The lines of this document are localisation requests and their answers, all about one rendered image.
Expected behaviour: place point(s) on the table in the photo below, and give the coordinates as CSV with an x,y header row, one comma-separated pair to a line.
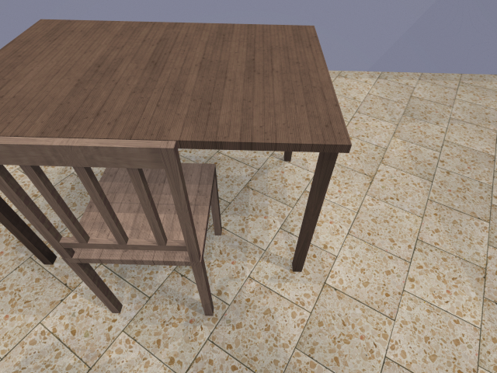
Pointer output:
x,y
222,86

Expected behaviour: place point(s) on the chair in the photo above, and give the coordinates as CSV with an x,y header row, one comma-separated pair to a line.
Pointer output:
x,y
147,209

